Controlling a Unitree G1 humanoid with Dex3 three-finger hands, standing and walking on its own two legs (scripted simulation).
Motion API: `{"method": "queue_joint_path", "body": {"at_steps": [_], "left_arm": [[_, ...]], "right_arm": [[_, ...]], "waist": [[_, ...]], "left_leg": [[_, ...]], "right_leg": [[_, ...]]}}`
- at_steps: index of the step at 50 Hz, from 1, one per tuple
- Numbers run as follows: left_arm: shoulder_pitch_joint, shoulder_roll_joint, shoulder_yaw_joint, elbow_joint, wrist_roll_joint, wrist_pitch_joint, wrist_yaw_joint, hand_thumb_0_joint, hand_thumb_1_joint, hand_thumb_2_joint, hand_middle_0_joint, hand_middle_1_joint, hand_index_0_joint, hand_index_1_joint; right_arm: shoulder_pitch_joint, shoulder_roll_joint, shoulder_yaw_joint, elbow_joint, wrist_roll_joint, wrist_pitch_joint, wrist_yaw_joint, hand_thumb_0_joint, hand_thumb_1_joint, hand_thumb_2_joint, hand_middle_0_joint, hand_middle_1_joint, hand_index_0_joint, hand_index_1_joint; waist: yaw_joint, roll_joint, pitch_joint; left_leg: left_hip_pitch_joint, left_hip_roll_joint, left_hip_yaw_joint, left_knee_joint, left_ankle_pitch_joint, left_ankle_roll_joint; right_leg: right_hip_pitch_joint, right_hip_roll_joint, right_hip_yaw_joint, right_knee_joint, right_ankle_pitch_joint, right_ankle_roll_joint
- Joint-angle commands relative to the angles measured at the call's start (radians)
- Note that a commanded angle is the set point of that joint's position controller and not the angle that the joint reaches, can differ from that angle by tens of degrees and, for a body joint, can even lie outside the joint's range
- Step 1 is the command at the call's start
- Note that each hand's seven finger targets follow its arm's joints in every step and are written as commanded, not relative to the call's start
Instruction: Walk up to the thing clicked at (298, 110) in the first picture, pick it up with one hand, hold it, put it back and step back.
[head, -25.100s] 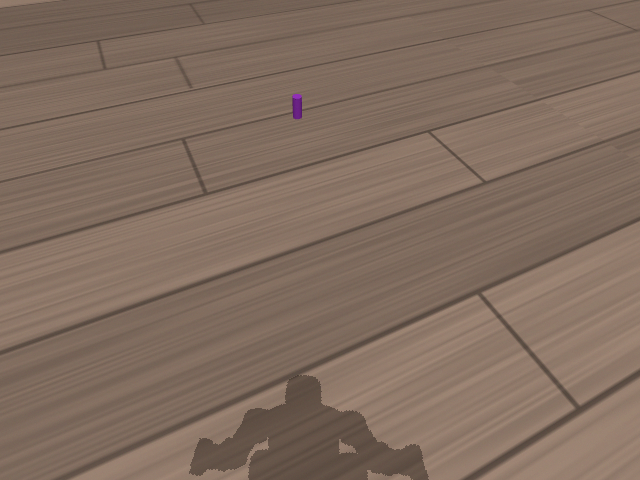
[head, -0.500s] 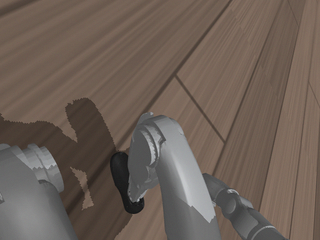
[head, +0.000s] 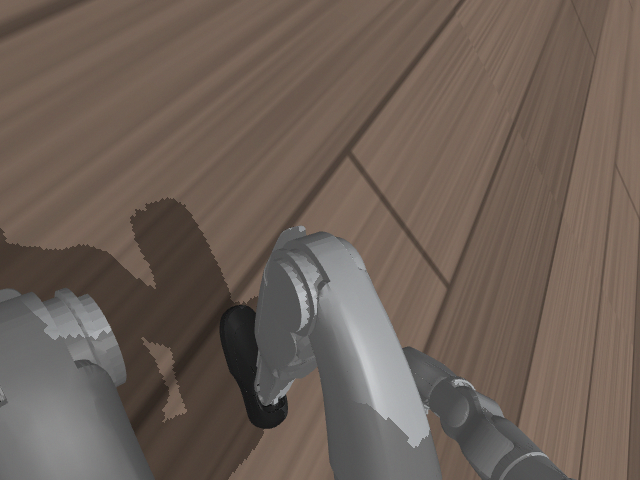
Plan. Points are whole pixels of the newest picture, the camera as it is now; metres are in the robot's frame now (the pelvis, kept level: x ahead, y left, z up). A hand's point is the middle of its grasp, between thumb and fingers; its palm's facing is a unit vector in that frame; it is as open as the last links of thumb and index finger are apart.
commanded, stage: open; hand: left
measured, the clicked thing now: out of the picture +0.45 +0.31 -0.24
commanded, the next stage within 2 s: withdraw in 0.04 s
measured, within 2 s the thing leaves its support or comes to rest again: neither
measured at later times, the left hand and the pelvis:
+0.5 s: hand out of the picture +0.47 +0.36 -0.14, palm faces +0.50 -0.87 +0.00, open 17.5 cm; pelvis +0.00 +0.00 +0.00, yaw +1 degrees
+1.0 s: hand out of the picture +0.41 +0.45 -0.04, palm faces +0.46 -0.79 -0.39, open 17.3 cm; pelvis +0.01 -0.01 +0.04, yaw +6 degrees
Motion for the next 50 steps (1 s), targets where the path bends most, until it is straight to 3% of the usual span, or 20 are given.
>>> {"method": "queue_joint_path", "body": {"at_steps": [1,7,11,14,18,22,25,28,30,32,33,34,36,39,40,42,43,45,48,50], "left_arm": [[-0.223,0.124,-0.001,-0.138,0.006,-0.069,0.005,0.000,-0.508,0.129,-0.286,-0.210,-0.285,-0.209],[-0.227,0.138,0.006,-0.134,0.013,-0.074,0.010,0.000,-0.583,0.026,-0.161,-0.078,-0.155,-0.081],[-0.228,0.143,0.004,-0.152,0.005,-0.078,-0.003,0.000,-0.611,0.074,-0.104,-0.090,-0.097,-0.099],[-0.233,0.176,0.010,-0.174,0.001,-0.073,-0.019,0.000,-0.604,0.074,-0.091,-0.076,-0.082,-0.085],[-0.284,0.283,0.067,-0.286,0.001,-0.052,-0.033,0.000,-0.611,0.066,-0.085,-0.071,-0.076,-0.081],[-0.306,0.345,0.111,-0.397,0.004,0.016,-0.073,0.000,-0.611,0.031,-0.084,-0.052,-0.076,-0.059],[-0.259,0.282,0.103,-0.387,-0.001,0.094,-0.120,0.000,-0.611,0.001,-0.094,-0.044,-0.088,-0.049],[-0.254,0.214,0.058,-0.420,-0.014,0.174,-0.179,0.000,-0.611,0.000,-0.091,-0.038,-0.095,-0.034],[-0.284,0.150,0.013,-0.418,-0.032,0.223,-0.211,0.000,-0.611,0.000,-0.085,-0.039,-0.100,-0.024],[-0.277,0.153,0.022,-0.405,-0.049,0.261,-0.235,0.000,-0.531,0.061,-0.057,-0.028,-0.047,-0.035],[-0.198,0.297,0.072,-0.311,0.098,0.332,-0.176,0.000,-0.521,0.052,-0.072,-0.062,-0.072,-0.059],[-0.257,0.255,0.051,-0.360,0.088,0.359,-0.163,0.000,-0.524,0.051,-0.074,-0.065,-0.075,-0.060],[-0.299,0.247,0.047,-0.428,0.115,0.405,-0.150,0.000,-0.528,0.056,-0.075,-0.079,-0.077,-0.073],[-0.331,0.392,0.120,-0.546,0.162,0.495,-0.116,0.000,-0.530,0.039,-0.079,-0.091,-0.093,-0.072],[-0.336,0.397,0.119,-0.577,0.171,0.523,-0.111,0.000,-0.537,0.034,-0.082,-0.097,-0.100,-0.075],[-0.308,0.332,0.097,-0.609,0.179,0.581,-0.105,0.000,-0.477,0.097,-0.059,-0.065,-0.059,-0.065],[-0.252,0.323,0.117,-0.612,0.180,0.611,-0.097,0.000,-0.500,0.084,-0.057,-0.061,-0.057,-0.061],[-0.174,0.269,0.104,-0.651,0.182,0.665,-0.090,0.000,-0.535,0.063,-0.053,-0.055,-0.053,-0.055],[-0.083,0.107,0.025,-0.740,0.168,0.734,-0.093,0.000,-0.556,0.051,-0.051,-0.052,-0.051,-0.051],[-0.040,0.054,-0.008,-0.844,0.154,0.778,-0.089,0.000,-0.557,0.051,-0.051,-0.052,-0.051,-0.051]], "right_arm": [[0.050,-0.368,-0.122,0.005,-0.004,0.020,-0.016,0.000,-0.904,-0.896,0.201,0.300,0.201,0.300],[0.046,-0.372,-0.123,0.003,-0.005,0.023,-0.014,0.000,-0.900,-0.896,0.201,0.300,0.201,0.300],[0.049,-0.371,-0.120,0.004,-0.004,0.020,-0.016,0.000,-0.907,-0.899,0.200,0.300,0.200,0.300],[0.059,-0.372,-0.119,0.005,0.003,0.022,-0.019,0.000,-0.905,-0.899,0.201,0.300,0.200,0.300],[0.073,-0.377,-0.129,-0.001,0.015,0.033,-0.025,0.000,-0.909,-0.901,0.200,0.300,0.200,0.300],[0.118,-0.364,-0.154,-0.002,0.035,0.043,-0.030,0.000,-0.914,-0.901,0.200,0.300,0.200,0.300],[0.151,-0.358,-0.185,-0.009,0.057,0.051,-0.032,0.000,-0.915,-0.900,0.200,0.300,0.200,0.300],[0.186,-0.349,-0.219,-0.014,0.088,0.054,-0.037,0.000,-0.910,-0.896,0.200,0.300,0.200,0.300],[0.217,-0.340,-0.234,-0.019,0.112,0.053,-0.039,0.000,-0.901,-0.892,0.200,0.300,0.201,0.300],[0.232,-0.341,-0.247,-0.020,0.133,0.049,-0.042,0.000,-0.828,-0.888,0.200,0.302,0.201,0.302],[0.270,-0.313,-0.295,0.018,0.162,0.063,-0.038,0.000,-0.908,-0.910,0.201,0.303,0.201,0.303],[0.274,-0.305,-0.295,-0.005,0.170,0.072,-0.034,0.000,-0.916,-0.911,0.201,0.303,0.201,0.303],[0.303,-0.294,-0.315,-0.002,0.183,0.088,-0.026,0.000,-0.914,-0.911,0.201,0.303,0.201,0.303],[0.342,-0.277,-0.358,-0.004,0.211,0.103,-0.024,0.000,-0.953,-0.919,0.200,0.303,0.201,0.303],[0.349,-0.270,-0.370,-0.007,0.219,0.108,-0.022,0.000,-0.978,-0.925,0.201,0.303,0.201,0.303],[0.369,-0.256,-0.400,-0.011,0.235,0.114,-0.023,0.000,-0.897,-0.903,0.201,0.301,0.201,0.301],[0.382,-0.257,-0.417,-0.013,0.246,0.118,-0.022,0.000,-0.897,-0.903,0.201,0.301,0.201,0.301],[0.393,-0.242,-0.443,-0.019,0.265,0.118,-0.021,0.000,-0.897,-0.903,0.201,0.301,0.201,0.301],[0.412,-0.224,-0.501,-0.021,0.299,0.117,-0.024,0.000,-0.897,-0.903,0.201,0.301,0.201,0.301],[0.430,-0.206,-0.534,-0.022,0.320,0.112,-0.027,0.000,-0.897,-0.903,0.201,0.301,0.201,0.301]], "waist": [[-0.148,0.616,-0.551],[-0.148,0.629,-0.533],[-0.149,0.615,-0.563],[-0.137,0.652,-0.568],[-0.104,0.725,-0.603],[-0.071,0.763,-0.685],[-0.064,0.743,-0.686],[-0.056,0.715,-0.683],[-0.082,0.652,-0.672],[-0.072,0.605,-0.653],[0.012,0.675,-0.724],[-0.015,0.678,-0.733],[-0.006,0.715,-0.754],[0.054,0.754,-0.846],[0.064,0.762,-0.869],[0.069,0.759,-0.896],[0.091,0.755,-0.905],[0.132,0.733,-0.936],[0.153,0.719,-0.969],[0.167,0.653,-1.014]], "left_leg": [[0.461,0.070,0.113,-0.330,0.216,-0.005],[0.463,0.071,0.106,-0.339,0.198,-0.008],[0.462,0.070,0.114,-0.321,0.218,-0.001],[0.473,0.075,0.117,-0.328,0.234,-0.005],[0.515,0.080,0.125,-0.346,0.239,-0.013],[0.525,0.077,0.150,-0.348,0.271,-0.010],[0.515,0.074,0.155,-0.370,0.283,-0.012],[0.483,0.068,0.165,-0.384,0.265,-0.005],[0.423,0.062,0.168,-0.382,0.214,0.010],[0.384,0.057,0.174,-0.380,0.172,0.021],[0.480,0.055,0.207,-0.425,0.222,0.011],[0.474,0.061,0.198,-0.429,0.227,0.009],[0.515,0.058,0.198,-0.448,0.230,0.009],[0.517,0.046,0.238,-0.453,0.232,0.016],[0.520,0.044,0.249,-0.463,0.221,0.017],[0.541,0.041,0.266,-0.486,0.200,0.017],[0.551,0.037,0.272,-0.506,0.208,0.014],[0.570,0.033,0.284,-0.537,0.229,0.012],[0.621,0.031,0.289,-0.599,0.199,0.009],[0.593,0.022,0.313,-0.618,0.199,0.024]], "right_leg": [[0.267,0.033,-0.145,-0.140,0.237,-0.081],[0.252,0.030,-0.149,-0.138,0.217,-0.082],[0.278,0.032,-0.140,-0.145,0.242,-0.079],[0.284,0.031,-0.135,-0.134,0.246,-0.083],[0.262,0.022,-0.124,-0.125,0.234,-0.088],[0.293,0.016,-0.097,-0.128,0.257,-0.088],[0.269,0.012,-0.094,-0.128,0.254,-0.093],[0.231,0.008,-0.088,-0.134,0.237,-0.098],[0.228,0.006,-0.086,-0.153,0.212,-0.094],[0.209,0.005,-0.083,-0.167,0.181,-0.096],[0.194,-0.006,-0.051,-0.186,0.175,-0.104],[0.166,-0.004,-0.055,-0.180,0.174,-0.106],[0.131,-0.013,-0.047,-0.174,0.168,-0.109],[0.145,-0.018,-0.009,-0.174,0.153,-0.112],[0.151,-0.018,0.001,-0.181,0.147,-0.113],[0.142,-0.020,0.013,-0.201,0.131,-0.113],[0.137,-0.023,0.016,-0.203,0.132,-0.114],[0.131,-0.027,0.026,-0.218,0.133,-0.117],[0.093,-0.034,0.037,-0.253,0.112,-0.124],[0.148,-0.037,0.059,-0.301,0.114,-0.124]]}}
